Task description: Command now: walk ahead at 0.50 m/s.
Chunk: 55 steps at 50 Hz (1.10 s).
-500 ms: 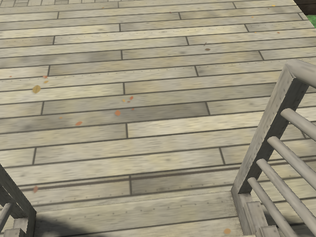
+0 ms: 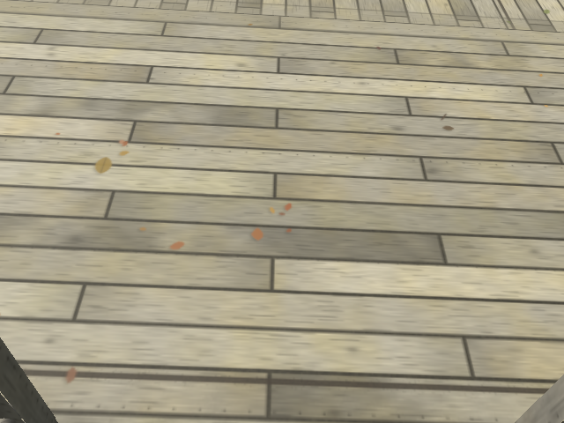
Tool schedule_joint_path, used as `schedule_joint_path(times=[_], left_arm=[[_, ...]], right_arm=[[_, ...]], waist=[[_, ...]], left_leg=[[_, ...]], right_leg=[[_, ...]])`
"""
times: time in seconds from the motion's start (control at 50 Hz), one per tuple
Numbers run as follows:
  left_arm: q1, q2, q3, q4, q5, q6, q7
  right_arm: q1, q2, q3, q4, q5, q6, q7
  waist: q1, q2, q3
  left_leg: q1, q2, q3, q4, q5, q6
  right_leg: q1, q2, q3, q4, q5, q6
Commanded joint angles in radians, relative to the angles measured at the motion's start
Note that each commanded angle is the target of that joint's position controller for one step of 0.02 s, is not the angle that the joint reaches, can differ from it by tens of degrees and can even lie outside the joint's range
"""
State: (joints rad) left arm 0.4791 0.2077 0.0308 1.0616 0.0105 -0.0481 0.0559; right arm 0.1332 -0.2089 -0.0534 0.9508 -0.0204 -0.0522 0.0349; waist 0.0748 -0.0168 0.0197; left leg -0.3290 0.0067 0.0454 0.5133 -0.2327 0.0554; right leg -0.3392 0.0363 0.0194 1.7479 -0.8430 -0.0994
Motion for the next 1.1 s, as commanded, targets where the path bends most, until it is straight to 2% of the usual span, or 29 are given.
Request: schedule_joint_path(times=[0.02, 0.04, 0.06, 0.08, 0.12, 0.16, 0.18, 0.22, 0.28, 0.34, 0.46, 0.5, 0.54, 0.56, 0.58, 0.6, 0.62, 0.64, 0.66, 0.7, 0.76, 0.78, 0.82, 0.88, 0.98, 1.02, 1.06, 1.08, 1.1], left_arm=[[-0.071, 0.077, 0.008, -0.131, -0.012, -0.008, 0.009], [-0.174, 0.105, 0.012, -0.139, 0.018, 0.003, -0.005], [-0.168, 0.094, 0.018, -0.118, 0.028, 0.025, -0.015], [-0.142, 0.084, 0.024, -0.101, 0.031, 0.037, -0.025], [-0.151, 0.068, 0.030, -0.088, 0.035, 0.053, -0.054], [-0.139, 0.019, 0.019, -0.067, 0.076, 0.069, -0.067], [-0.087, 0.024, 0.022, -0.053, 0.056, 0.075, -0.068], [-0.267, 0.073, 0.040, -0.111, 0.031, 0.067, -0.077], [-0.441, 0.066, 0.039, -0.164, 0.041, 0.047, -0.088], [-0.496, 0.046, 0.031, -0.178, 0.035, 0.013, -0.108], [-0.589, 0.044, 0.018, -0.250, -0.003, -0.003, -0.096], [-0.414, 0.058, 0.027, -0.191, 0.011, -0.012, -0.075], [-0.028, 0.115, 0.059, -0.051, 0.020, -0.002, -0.078], [0.078, 0.177, 0.062, -0.038, 0.032, 0.001, -0.096], [0.152, 0.208, 0.069, -0.039, 0.009, 0.010, -0.107], [0.142, 0.267, 0.087, -0.041, -0.001, 0.017, -0.089], [0.032, 0.143, 0.058, -0.064, 0.016, 0.013, -0.072], [-0.059, 0.113, 0.044, -0.076, 0.013, 0.008, -0.062], [-0.096, 0.093, 0.030, -0.083, 0.035, -0.011, -0.062], [-0.115, 0.086, 0.026, -0.064, 0.006, -0.053, -0.053], [-0.083, 0.129, 0.038, -0.051, 0.007, -0.048, -0.053], [-0.030, 0.070, 0.027, -0.016, 0.000, -0.056, -0.049], [0.007, 0.074, 0.021, -0.013, 0.006, -0.063, -0.044], [-0.076, 0.093, 0.024, -0.044, 0.001, -0.069, -0.044], [0.089, 0.086, 0.018, -0.010, 0.062, -0.040, -0.024], [0.111, 0.094, 0.017, 0.000, 0.066, -0.022, -0.015], [0.112, 0.106, 0.018, 0.010, 0.050, -0.009, -0.024], [0.131, 0.102, 0.018, 0.024, 0.039, -0.006, -0.029], [0.222, 0.037, 0.026, 0.046, 0.005, -0.009, -0.034]], right_arm=[[0.486, -0.228, -0.050, 0.101, 0.027, 0.032, -0.022], [0.419, -0.151, -0.021, 0.071, 0.012, 0.024, -0.026], [0.410, -0.129, -0.010, 0.080, -0.015, 0.010, -0.026], [0.335, -0.070, 0.012, 0.083, -0.023, -0.014, -0.025], [0.228, -0.091, 0.014, 0.043, -0.002, -0.041, -0.033], [0.294, -0.136, 0.006, 0.065, 0.010, -0.042, -0.041], [0.322, -0.146, 0.000, 0.066, 0.008, -0.039, -0.038], [0.388, -0.062, 0.015, 0.090, 0.025, -0.039, -0.043], [0.427, -0.067, 0.015, 0.073, 0.002, -0.042, -0.055], [0.389, -0.087, 0.016, 0.058, 0.003, -0.054, -0.059], [0.500, -0.079, 0.013, 0.104, -0.037, -0.006, -0.070], [0.519, -0.061, 0.018, 0.132, -0.046, 0.008, -0.082], [0.497, -0.111, 0.003, 0.145, -0.023, 0.009, -0.070], [0.578, -0.044, 0.000, 0.142, 0.019, 0.002, -0.068], [0.559, -0.090, 0.003, 0.089, 0.053, -0.005, -0.086], [0.416, -0.086, 0.014, 0.014, 0.062, -0.013, -0.083], [0.244, -0.122, -0.002, 0.003, 0.007, -0.009, -0.081], [0.214, -0.136, -0.013, 0.000, -0.018, 0.000, -0.068], [0.286, -0.134, -0.026, 0.047, -0.029, 0.014, -0.053], [0.244, -0.038, -0.011, 0.062, -0.029, 0.031, -0.031], [0.312, -0.007, -0.001, 0.086, -0.049, 0.049, -0.016], [0.198, -0.054, -0.021, 0.050, -0.032, 0.038, -0.011], [0.037, -0.077, -0.030, -0.010, -0.033, 0.014, -0.001], [-0.060, -0.035, -0.010, -0.020, -0.013, -0.018, 0.025], [-0.266, -0.055, 0.001, -0.095, 0.001, -0.004, 0.027], [-0.201, -0.073, 0.002, -0.067, 0.009, -0.013, 0.015], [0.049, -0.112, -0.018, 0.023, -0.011, -0.016, 0.006], [0.263, -0.156, -0.035, 0.100, -0.023, -0.014, 0.009], [0.418, -0.229, -0.054, 0.156, -0.028, -0.020, 0.017]], waist=[[-0.204, 0.248, -0.181], [-0.194, 0.106, -0.034], [-0.158, 0.129, 0.029], [-0.069, 0.026, 0.111], [0.007, 0.054, 0.157], [-0.002, 0.142, 0.066], [0.013, 0.153, 0.006], [-0.033, 0.064, 0.082], [-0.099, 0.036, 0.117], [-0.122, -0.005, 0.096], [-0.265, 0.101, 0.191], [-0.217, 0.020, 0.133], [-0.031, -0.068, -0.074], [-0.045, -0.203, -0.224], [0.015, -0.157, -0.390], [0.069, -0.231, -0.391], [0.041, -0.052, -0.143], [-0.006, -0.035, -0.030], [-0.091, 0.025, 0.046], [-0.134, 0.001, 0.119], [-0.160, -0.118, -0.017], [-0.125, -0.089, 0.025], [-0.079, -0.043, 0.065], [-0.063, -0.017, 0.034], [0.077, -0.019, 0.199], [0.072, -0.013, 0.174], [-0.033, 0.076, 0.067], [-0.125, 0.104, -0.032], [-0.120, 0.307, -0.168]], left_leg=[[0.692, 0.472, -0.564, -0.113, 0.083, 0.285], [0.465, 0.427, -0.499, -0.173, -0.089, 0.271], [0.266, 0.404, -0.497, -0.155, -0.062, 0.267], [0.074, 0.305, -0.379, -0.126, -0.044, 0.185], [-0.238, 0.197, -0.236, -0.223, 0.004, 0.144], [-0.188, 0.202, -0.238, -0.184, 0.251, 0.189], [-0.113, 0.217, -0.248, -0.136, 0.305, 0.197], [0.040, 0.193, -0.287, -0.093, 0.035, 0.189], [0.117, 0.179, -0.333, -0.048, -0.254, 0.194], [-0.078, 0.130, -0.239, 0.050, -0.209, 0.161], [0.177, 0.125, -0.254, 0.240, 0.129, 0.165], [0.181, 0.099, -0.195, 0.502, 0.243, 0.163], [-0.015, 0.018, -0.099, 0.984, 0.076, 0.145], [-0.384, -0.086, -0.054, 1.449, -0.692, 0.085], [-0.616, -0.060, -0.091, 1.631, -0.724, 0.072], [-0.832, -0.045, -0.062, 1.613, -0.575, 0.049], [-0.856, 0.037, -0.104, 1.353, -0.367, 0.042], [-0.704, 0.046, -0.103, 1.239, -0.284, 0.029], [-0.567, 0.092, -0.136, 0.981, -0.186, 0.017], [-0.374, 0.101, -0.123, 0.672, 0.028, -0.033], [-0.212, 0.073, -0.047, 0.607, 0.214, -0.035], [-0.390, 0.105, -0.112, 0.528, 0.373, -0.022], [-0.513, 0.108, -0.131, 0.391, 0.451, -0.009], [-0.112, 0.058, -0.051, 0.168, 0.802, 0.002], [-0.327, 0.110, -0.092, -0.084, 0.644, -0.008], [-0.196, 0.133, -0.087, -0.228, 0.624, 0.003], [0.126, 0.074, 0.017, -0.262, 0.572, 0.015], [0.400, 0.077, 0.012, -0.232, 0.574, 0.021], [0.772, 0.238, -0.095, 0.083, 1.137, 0.070]], right_leg=[[-0.877, -0.005, -0.023, 0.331, 0.126, 0.014], [-0.828, -0.059, 0.041, 0.182, 0.238, 0.015], [-0.732, -0.065, 0.043, 0.138, 0.260, 0.014], [-0.647, -0.098, 0.109, -0.129, 0.492, 0.020], [-0.374, -0.112, 0.067, -0.568, 0.746, 0.061], [-0.255, -0.095, -0.003, -0.610, 0.838, 0.081], [-0.265, -0.096, 0.003, -0.550, 0.938, 0.072], [-0.485, -0.140, 0.089, -0.713, 1.090, 0.053], [-0.575, -0.129, 0.077, -0.930, 1.204, 0.063], [-0.245, -0.085, -0.008, -1.050, 1.408, 0.058], [-0.230, -0.111, -0.012, -1.391, 1.101, 0.057], [-0.032, -0.100, -0.057, -1.489, 1.140, 0.028], [0.466, -0.114, -0.080, -1.491, 1.147, 0.019], [0.854, -0.312, 0.090, -1.077, 1.671, -0.078], [1.053, -0.442, 0.232, -0.940, 1.683, -0.158], [1.001, -0.561, 0.448, -1.196, 1.050, -0.297], [0.725, -0.473, 0.384, -1.351, 0.662, -0.253], [0.460, -0.442, 0.368, -1.390, 0.721, -0.243], [0.245, -0.392, 0.314, -1.382, 0.755, -0.220], [-0.024, -0.293, 0.186, -1.427, 0.880, -0.162], [-0.012, -0.267, 0.112, -1.353, 1.127, -0.165], [0.097, -0.251, 0.146, -1.310, 0.939, -0.159], [0.178, -0.260, 0.201, -1.289, 0.805, -0.162], [-0.092, -0.165, 0.100, -1.261, 0.435, -0.092], [0.193, -0.211, 0.178, -1.086, 0.491, -0.104], [0.252, -0.195, 0.156, -0.964, 0.630, -0.096], [0.192, -0.156, 0.087, -0.662, 0.820, -0.098], [0.054, -0.102, 0.053, -0.385, 0.723, -0.082], [-0.284, 0.033, -0.033, 0.076, -0.056, -0.015]])
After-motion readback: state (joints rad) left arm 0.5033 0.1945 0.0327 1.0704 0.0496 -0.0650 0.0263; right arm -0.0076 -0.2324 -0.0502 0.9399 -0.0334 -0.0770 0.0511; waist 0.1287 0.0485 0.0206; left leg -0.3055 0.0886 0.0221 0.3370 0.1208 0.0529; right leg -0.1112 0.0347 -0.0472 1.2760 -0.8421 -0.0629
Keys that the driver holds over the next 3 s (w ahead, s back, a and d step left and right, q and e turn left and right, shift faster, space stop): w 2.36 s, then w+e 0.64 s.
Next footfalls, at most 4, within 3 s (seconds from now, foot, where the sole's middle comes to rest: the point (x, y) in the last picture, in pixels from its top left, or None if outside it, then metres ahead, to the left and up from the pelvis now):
0.54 right None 0.43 -0.11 -0.93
1.08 left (250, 375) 0.77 0.13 -1.09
1.52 right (311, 306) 1.04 -0.05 -1.09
2.06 left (264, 234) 1.34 0.14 -1.09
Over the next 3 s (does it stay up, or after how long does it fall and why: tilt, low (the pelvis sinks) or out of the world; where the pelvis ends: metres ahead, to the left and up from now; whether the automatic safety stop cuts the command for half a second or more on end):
stays up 1.66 0.00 -0.31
